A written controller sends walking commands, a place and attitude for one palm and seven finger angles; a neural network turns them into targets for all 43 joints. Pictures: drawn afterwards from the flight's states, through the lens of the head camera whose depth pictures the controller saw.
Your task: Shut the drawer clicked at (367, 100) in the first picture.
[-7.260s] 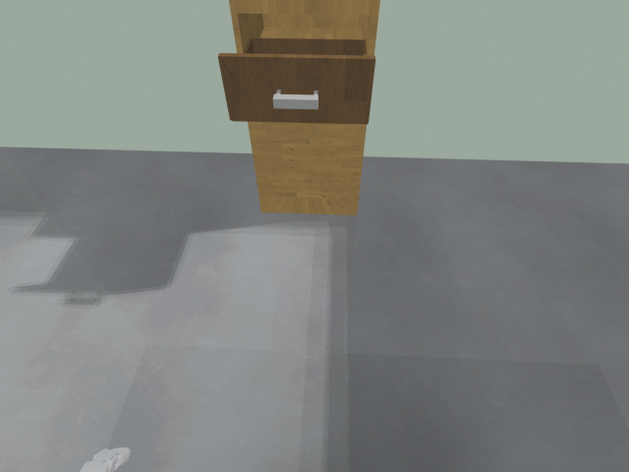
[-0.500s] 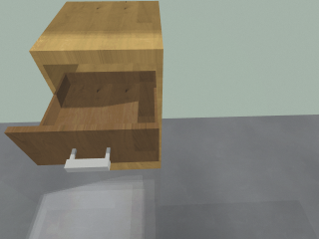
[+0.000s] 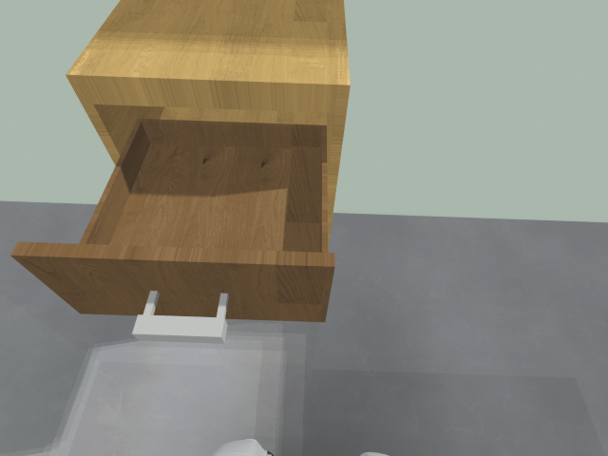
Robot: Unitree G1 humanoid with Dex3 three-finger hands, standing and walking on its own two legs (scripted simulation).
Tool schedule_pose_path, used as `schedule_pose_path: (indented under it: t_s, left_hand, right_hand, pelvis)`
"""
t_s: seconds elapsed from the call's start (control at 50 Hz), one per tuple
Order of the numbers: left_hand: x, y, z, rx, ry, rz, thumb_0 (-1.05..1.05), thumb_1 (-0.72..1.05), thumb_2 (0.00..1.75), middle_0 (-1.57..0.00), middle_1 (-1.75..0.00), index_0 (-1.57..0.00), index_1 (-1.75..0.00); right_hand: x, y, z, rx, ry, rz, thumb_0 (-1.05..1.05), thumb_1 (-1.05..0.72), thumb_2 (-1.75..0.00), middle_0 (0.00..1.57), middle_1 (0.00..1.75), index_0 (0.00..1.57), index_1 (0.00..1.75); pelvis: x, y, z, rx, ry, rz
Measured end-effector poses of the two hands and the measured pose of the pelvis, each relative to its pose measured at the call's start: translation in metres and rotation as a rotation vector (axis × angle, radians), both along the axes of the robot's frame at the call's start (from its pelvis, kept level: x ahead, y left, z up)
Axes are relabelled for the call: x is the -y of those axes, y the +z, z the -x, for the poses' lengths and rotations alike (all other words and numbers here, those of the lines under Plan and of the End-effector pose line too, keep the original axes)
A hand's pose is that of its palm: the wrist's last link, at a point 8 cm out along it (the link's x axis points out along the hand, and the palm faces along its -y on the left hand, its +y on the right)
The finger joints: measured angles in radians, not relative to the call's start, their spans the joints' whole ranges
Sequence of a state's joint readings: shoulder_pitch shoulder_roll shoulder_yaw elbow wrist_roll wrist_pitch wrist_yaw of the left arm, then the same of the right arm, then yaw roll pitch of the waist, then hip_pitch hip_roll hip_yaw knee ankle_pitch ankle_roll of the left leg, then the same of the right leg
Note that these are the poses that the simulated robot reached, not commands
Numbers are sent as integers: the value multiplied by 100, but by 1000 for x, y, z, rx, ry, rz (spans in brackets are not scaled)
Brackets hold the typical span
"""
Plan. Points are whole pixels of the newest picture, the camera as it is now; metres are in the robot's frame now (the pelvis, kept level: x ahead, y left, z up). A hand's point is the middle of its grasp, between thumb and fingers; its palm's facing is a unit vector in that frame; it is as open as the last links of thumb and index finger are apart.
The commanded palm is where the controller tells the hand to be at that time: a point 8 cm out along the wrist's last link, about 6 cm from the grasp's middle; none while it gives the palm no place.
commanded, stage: come to a stop and stand still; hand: left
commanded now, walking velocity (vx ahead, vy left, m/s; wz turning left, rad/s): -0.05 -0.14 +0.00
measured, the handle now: (185, 313) +0.29 +0.19 -0.01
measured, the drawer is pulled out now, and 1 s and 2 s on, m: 0.29 0.29 0.28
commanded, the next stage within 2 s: look again from close up in 0.76 s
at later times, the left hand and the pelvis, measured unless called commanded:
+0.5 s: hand out of the picture -0.02 +0.14 -0.17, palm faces +0.03 -0.98 -0.19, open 7.3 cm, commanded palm none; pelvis -0.04 -0.03 +0.01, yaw -1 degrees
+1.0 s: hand out of the picture -0.06 +0.15 -0.16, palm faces +0.00 -0.98 -0.19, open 7.4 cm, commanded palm none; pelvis -0.05 -0.01 +0.01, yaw +0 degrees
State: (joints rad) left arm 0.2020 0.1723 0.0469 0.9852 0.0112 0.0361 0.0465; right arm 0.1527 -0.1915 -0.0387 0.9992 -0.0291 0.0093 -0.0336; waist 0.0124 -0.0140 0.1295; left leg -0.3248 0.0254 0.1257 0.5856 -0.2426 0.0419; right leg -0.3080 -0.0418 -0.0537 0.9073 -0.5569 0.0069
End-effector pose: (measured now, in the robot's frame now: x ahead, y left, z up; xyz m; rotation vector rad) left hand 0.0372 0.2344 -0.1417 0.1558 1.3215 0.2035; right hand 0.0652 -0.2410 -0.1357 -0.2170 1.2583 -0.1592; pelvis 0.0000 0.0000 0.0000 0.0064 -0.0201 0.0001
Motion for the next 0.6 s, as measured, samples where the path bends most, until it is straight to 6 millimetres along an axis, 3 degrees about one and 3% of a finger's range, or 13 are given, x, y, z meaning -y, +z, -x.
schedule_pose_path:
  t_s: [0.1, 0.2, 0.3, 0.38, 0.46, 0.6]
  left_hand:
    - [1, 11, 7, 9, -18, -12, 1, 91, 90, -20, -30, -20, -30]
    - [12, 14, 23, 20, -46, -42, 1, 91, 90, -20, -30, -20, -30]
    - [31, 19, 48, -15, -40, -28, 1, 91, 90, -20, -30, -20, -30]
    - [42, 15, 56, -33, -41, 10, 1, 91, 90, -20, -30, -20, -30]
    - [41, 4, 61, -45, -27, 34, 2, 92, 90, -21, -30, -20, -30]
    - [40, 8, 70, -49, -25, 49, 2, 93, 90, -21, -30, -20, -30]
  right_hand:
    - [-5, 1, -7, 36, 14, -31, 0, -92, -90, 20, 30, 20, 30]
    - [2, -11, 2, 65, -11, -83, 0, -91, -90, 20, 30, 20, 30]
    - [11, -11, 27, 5, -44, -104, 0, -91, -90, 20, 30, 20, 30]
    - [17, -6, 50, -42, -70, -80, 0, -92, -90, 20, 30, 20, 30]
    - [17, -3, 75, -94, -67, -45, 0, -92, -90, 20, 30, 20, 30]
    - [6, 5, 105, -151, -58, -53, 0, -91, -90, 20, 30, 20, 30]
  pelvis:
    - [4, 5, 11, -18, -8, 3]
    - [19, -1, 24, -22, -26, -20]
    - [27, 4, 30, -14, -14, 3]
    - [29, 8, 31, -22, -16, 11]
    - [29, 6, 35, -15, -7, 11]
    - [27, 14, 42, 0, -17, 6]
